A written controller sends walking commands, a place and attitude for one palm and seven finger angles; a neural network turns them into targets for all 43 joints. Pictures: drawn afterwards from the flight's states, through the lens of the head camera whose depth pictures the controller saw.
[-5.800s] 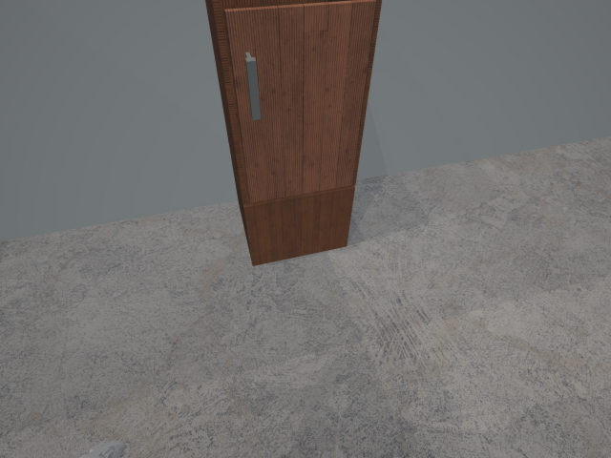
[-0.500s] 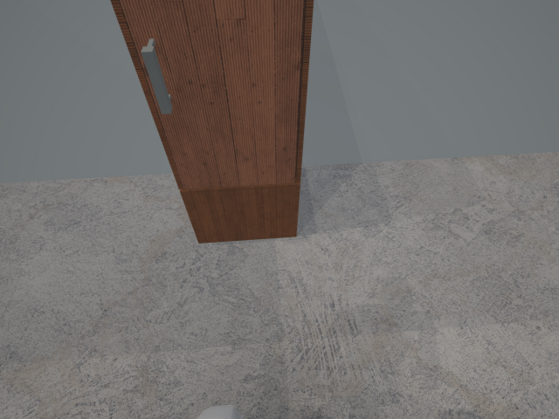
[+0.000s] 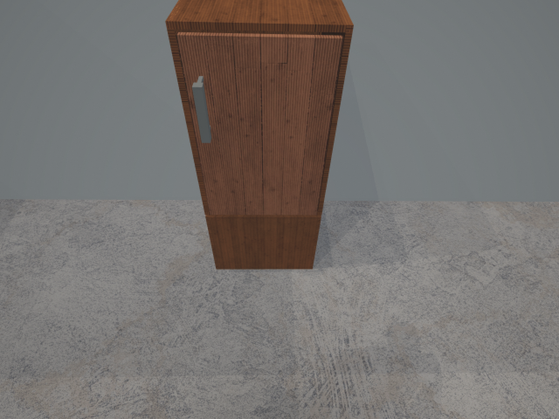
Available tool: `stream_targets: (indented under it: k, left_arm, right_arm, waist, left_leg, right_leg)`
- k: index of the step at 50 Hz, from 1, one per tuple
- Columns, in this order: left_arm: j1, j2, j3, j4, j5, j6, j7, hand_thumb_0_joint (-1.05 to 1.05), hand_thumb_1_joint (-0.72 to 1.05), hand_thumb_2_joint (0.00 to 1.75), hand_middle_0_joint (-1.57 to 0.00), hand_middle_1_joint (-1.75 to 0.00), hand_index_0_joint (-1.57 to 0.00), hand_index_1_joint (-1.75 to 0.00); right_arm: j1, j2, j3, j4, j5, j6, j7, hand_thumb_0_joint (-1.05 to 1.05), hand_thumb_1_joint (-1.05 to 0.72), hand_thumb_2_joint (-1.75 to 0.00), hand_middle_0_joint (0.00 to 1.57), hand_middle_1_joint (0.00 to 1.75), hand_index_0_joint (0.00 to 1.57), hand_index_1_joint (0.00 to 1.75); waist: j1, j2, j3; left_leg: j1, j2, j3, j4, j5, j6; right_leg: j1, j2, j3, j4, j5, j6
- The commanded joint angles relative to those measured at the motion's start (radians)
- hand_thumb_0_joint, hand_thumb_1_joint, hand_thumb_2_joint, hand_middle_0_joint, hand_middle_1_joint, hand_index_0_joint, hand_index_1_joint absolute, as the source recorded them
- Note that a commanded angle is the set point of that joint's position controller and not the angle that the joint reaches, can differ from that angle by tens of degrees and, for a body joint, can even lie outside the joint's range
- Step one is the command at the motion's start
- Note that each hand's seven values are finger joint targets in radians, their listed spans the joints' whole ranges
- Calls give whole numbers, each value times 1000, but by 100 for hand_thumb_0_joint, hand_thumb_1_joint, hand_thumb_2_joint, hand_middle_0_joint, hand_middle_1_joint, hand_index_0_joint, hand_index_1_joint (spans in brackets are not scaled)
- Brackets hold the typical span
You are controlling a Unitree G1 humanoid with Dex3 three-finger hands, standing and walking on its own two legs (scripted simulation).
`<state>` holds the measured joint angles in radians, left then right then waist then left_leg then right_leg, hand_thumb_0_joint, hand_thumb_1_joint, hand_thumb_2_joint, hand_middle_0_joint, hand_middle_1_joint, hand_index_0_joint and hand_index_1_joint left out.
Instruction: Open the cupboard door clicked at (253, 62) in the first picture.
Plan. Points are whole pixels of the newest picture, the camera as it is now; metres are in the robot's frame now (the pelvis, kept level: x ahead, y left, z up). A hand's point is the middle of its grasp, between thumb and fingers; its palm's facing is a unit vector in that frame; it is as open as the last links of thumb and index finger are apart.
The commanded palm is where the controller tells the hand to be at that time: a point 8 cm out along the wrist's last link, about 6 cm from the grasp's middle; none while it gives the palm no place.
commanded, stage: take the last steps up to it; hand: left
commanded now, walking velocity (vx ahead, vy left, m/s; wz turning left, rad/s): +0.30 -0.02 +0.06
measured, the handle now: (203, 110) +0.80 +0.23 +0.02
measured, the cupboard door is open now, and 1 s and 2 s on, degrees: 0 0 0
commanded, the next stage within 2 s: come to a stop and stand still in 0.70 s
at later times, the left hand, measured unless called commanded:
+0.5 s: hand out of the picture -0.01 +0.11 -0.16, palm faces +0.19 -0.97 -0.15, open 7.4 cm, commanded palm none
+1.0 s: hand (177, 317) +0.34 +0.22 -0.17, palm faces +0.08 -0.97 -0.22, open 7.4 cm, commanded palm none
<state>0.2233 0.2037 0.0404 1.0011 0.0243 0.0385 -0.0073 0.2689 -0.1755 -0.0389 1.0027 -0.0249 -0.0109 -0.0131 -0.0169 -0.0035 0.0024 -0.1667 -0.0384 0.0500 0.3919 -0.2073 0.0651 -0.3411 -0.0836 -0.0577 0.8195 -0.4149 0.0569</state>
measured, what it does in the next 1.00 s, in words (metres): walks ahead: right foot, then left foot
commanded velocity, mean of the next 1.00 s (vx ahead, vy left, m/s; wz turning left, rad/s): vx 0.13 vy -0.02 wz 0.01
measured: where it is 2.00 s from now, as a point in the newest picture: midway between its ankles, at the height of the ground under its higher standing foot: outside the picture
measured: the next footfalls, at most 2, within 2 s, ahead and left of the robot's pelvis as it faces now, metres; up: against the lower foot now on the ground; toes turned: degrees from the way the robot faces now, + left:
right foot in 0.10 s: +0.05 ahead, -0.13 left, +0.00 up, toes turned -5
left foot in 0.62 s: +0.28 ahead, +0.14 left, +0.00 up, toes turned +11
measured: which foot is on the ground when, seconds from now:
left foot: down 0.00-0.12, up 0.14-0.60, down 0.62-1.00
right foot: up 0.00-0.08, down 0.10-0.62, up 0.64-1.00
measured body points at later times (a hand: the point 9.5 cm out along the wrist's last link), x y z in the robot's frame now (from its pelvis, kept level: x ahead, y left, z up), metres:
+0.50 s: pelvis +0.11 -0.01 +0.00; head +0.13 -0.02 +0.45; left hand -0.01 +0.17 -0.15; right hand +0.16 -0.24 -0.17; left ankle +0.20 +0.14 -0.70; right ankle +0.01 -0.13 -0.74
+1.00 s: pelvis +0.26 +0.03 -0.01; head +0.26 +0.03 +0.44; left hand +0.34 +0.27 -0.15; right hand +0.29 -0.19 -0.17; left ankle +0.24 +0.13 -0.74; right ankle +0.32 -0.09 -0.73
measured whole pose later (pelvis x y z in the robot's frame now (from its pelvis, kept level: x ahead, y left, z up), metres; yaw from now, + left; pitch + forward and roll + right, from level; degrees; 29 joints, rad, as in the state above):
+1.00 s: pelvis +0.26 +0.03 -0.01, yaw +1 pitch -2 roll +2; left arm 0.16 0.18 0.05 1.00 0.02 0.00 0.02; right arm 0.25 -0.14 -0.04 1.07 -0.02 -0.02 -0.03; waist -0.01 -0.03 0.03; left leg -0.14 0.01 0.17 0.46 -0.28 0.03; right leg -0.38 -0.08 -0.07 0.68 -0.24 0.03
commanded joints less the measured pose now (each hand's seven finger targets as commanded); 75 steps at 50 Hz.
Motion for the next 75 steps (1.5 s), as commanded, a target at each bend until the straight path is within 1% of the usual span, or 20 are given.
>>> stream_targets:
  k: [1, 4, 6, 7, 10, 13, 26, 29, 31, 32, 35, 38, 49, 51, 54, 59, 65, 69, 72, 75]
  left_arm:
    - [-7, 45, 12, -64, 1, -41, -5, 0, 90, 90, -20, -30, -20, -30]
    - [172, 66, 23, 11, 6, -58, 2, 0, 90, 90, -20, -30, -20, -30]
    - [291, 195, 49, 28, 6, -65, 23, 0, 90, 90, -20, -30, -20, -30]
    - [259, 178, 45, 18, -2, -68, 29, 0, 90, 90, -20, -30, -20, -30]
    - [144, 76, 23, 13, -7, -88, 30, 0, 90, 90, -20, -30, -20, -30]
    - [193, 36, 9, 36, -10, -108, 27, 0, 90, 90, -20, -30, -20, -30]
    - [338, 46, 10, 142, 7, -115, 40, 0, 90, 90, -20, -30, -20, -30]
    - [310, 38, 13, 141, -3, -110, 40, 0, 90, 90, -20, -30, -20, -30]
    - [359, -32, -2, 105, -19, -106, 30, 0, 90, 90, -20, -30, -20, -30]
    - [299, -6, 7, 92, -15, -100, 34, 0, 90, 90, -20, -30, -20, -30]
    - [193, -29, 12, 97, -7, -87, 17, 0, 90, 90, -20, -30, -20, -30]
    - [240, -64, 13, 103, -1, -59, 14, 0, 90, 90, -20, -30, -20, -30]
    - [82, 18, 16, 1, -1, -20, 33, 0, 90, 90, -20, -30, -20, -30]
    - [95, 72, 26, -8, 4, -33, 36, 0, 90, 90, -20, -30, -20, -30]
    - [98, 157, 35, -18, -1, -42, 41, 0, 90, 90, -20, -30, -20, -30]
    - [-34, 130, 43, -70, 1, -31, 58, 0, 90, 90, -20, -30, -20, -30]
    - [-22, 142, 57, -66, 14, -23, 53, 0, 90, 90, -20, -30, -20, -30]
    - [-55, 135, 53, -56, 3, -10, 47, 0, 90, 90, -20, -30, -20, -30]
    - [-69, 15, 25, -71, -18, -1, 35, 0, 90, 90, -20, -30, -20, -30]
    - [-12, 37, 34, -21, 6, 2, 17, 0, 90, 90, -20, -30, -20, -30]
  right_arm:
    - [54, -168, -37, -11, -5, -12, -9, 0, -90, -90, 20, 30, 20, 30]
    - [18, -128, -31, 1, 5, -9, -5, 0, -90, -90, 20, 30, 20, 30]
    - [-47, -72, -16, -60, 6, -13, 7, 0, -90, -90, 20, 30, 20, 30]
    - [-64, -116, -32, -61, -5, -9, 15, 0, -90, -90, 20, 30, 20, 30]
    - [25, -85, -43, 7, -7, 8, 27, 0, -90, -90, 20, 30, 20, 30]
    - [69, -39, -38, 35, -8, 10, 31, 0, -90, -90, 20, 30, 20, 30]
    - [-169, -1, -15, -45, 6, -25, 45, 0, -90, -90, 20, 30, 20, 30]
    - [122, -72, -32, 44, -4, -44, 19, 0, -90, -90, 20, 30, 20, 30]
    - [311, -245, -64, 80, 0, -47, -5, 0, -90, -90, 20, 30, 20, 30]
    - [257, -236, -61, 71, 9, -36, -10, 0, -90, -90, 20, 30, 20, 30]
    - [60, -93, -24, 33, 7, -57, -15, 0, -90, -90, 20, 30, 20, 30]
    - [35, -55, -7, 38, 9, -69, -18, 0, -90, -90, 20, 30, 20, 30]
    - [-2, -105, -28, 18, 2, -9, -29, 0, -90, -90, 20, 30, 20, 30]
    - [17, -88, -31, 19, 6, 2, -27, 0, -90, -90, 20, 30, 20, 30]
    - [60, -24, -32, 10, 23, 34, -23, 0, -90, -90, 20, 30, 20, 30]
    - [40, -41, -38, 10, 19, 59, -16, 0, -90, -90, 20, 30, 20, 30]
    - [42, -31, -31, -5, 14, 52, 1, 0, -90, -90, 20, 30, 20, 30]
    - [195, -17, -19, 47, 13, 34, 2, 0, -90, -90, 20, 30, 20, 30]
    - [120, -134, -28, 8, -11, 19, -12, 0, -90, -90, 20, 30, 20, 30]
    - [-22, -105, -8, -17, -6, 4, -23, 0, -90, -90, 20, 30, 20, 30]
  waist:
    - [-5, 115, 57]
    - [79, 1, 55]
    - [143, -310, 111]
    - [114, -205, 157]
    - [22, -115, 207]
    - [12, -83, 159]
    - [63, -161, 155]
    - [-68, -57, -28]
    - [-97, 309, -251]
    - [-83, 177, -184]
    - [-15, 55, 41]
    - [36, 113, 41]
    - [32, 131, 53]
    - [42, 34, 44]
    - [37, -168, -87]
    - [22, -118, -100]
    - [51, -174, -80]
    - [-15, -175, -76]
    - [-9, 282, 112]
    - [53, 198, 175]
  left_leg:
    - [-49, 273, -327, -196, -289, 107]
    - [-279, 161, -207, 6, -387, 28]
    - [-563, 28, -22, 463, -378, -39]
    - [-568, 70, -70, 576, -301, -37]
    - [-494, 122, -65, 686, -108, -52]
    - [-477, 125, -33, 703, 13, -78]
    - [-348, 108, 71, 288, -33, -43]
    - [97, 72, 74, 100, 82, -16]
    - [454, 489, -454, -25, 332, 130]
    - [349, 510, -421, -69, 270, 162]
    - [13, 404, -205, -130, 303, 111]
    - [-71, 333, -55, -153, 394, 82]
    - [-13, 307, -25, 9, 561, 50]
    - [-62, 234, 1, 115, 388, -16]
    - [-154, 55, 36, 469, -378, -86]
    - [-232, 59, -70, 733, -327, -99]
    - [-155, 55, -26, 431, -293, -96]
    - [93, 28, 23, 59, -135, -70]
    - [-159, 351, -420, -321, -516, 49]
    - [-290, 307, -331, -336, -431, 59]
  right_leg:
    - [31, 31, -16, -200, -5, -21]
    - [353, 15, 12, -437, 77, -37]
    - [380, -352, 540, -737, -388, -196]
    - [268, -364, 550, -783, -451, -222]
    - [135, -258, 322, -758, -233, -169]
    - [186, -175, 133, -715, 72, -143]
    - [293, -195, 44, -569, 574, -183]
    - [202, -119, -37, -171, 680, -129]
    - [-178, 74, -49, 344, -169, -62]
    - [-198, 30, 23, 441, -169, -86]
    - [-190, -56, 43, 431, 22, -62]
    - [-105, -48, 27, 321, 86, -47]
    - [47, 11, -20, -231, 212, -32]
    - [139, -35, 47, -340, 561, -52]
    - [228, -315, 253, -389, 1118, -275]
    - [168, -251, 196, -436, 786, -273]
    - [132, -215, 233, -535, 294, -237]
    - [-23, -133, 191, -545, -40, -137]
    - [-143, 63, 3, -166, -5, -32]
    - [-76, 62, 78, 91, 74, -43]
